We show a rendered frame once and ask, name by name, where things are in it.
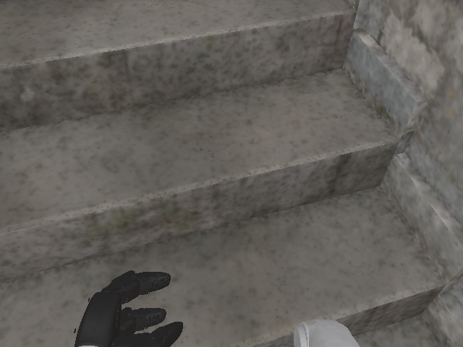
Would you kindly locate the right robot thigh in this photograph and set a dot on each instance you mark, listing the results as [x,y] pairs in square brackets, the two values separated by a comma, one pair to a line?
[323,333]

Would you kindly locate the left robot hand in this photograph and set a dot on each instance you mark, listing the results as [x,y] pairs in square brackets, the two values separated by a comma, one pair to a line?
[105,324]

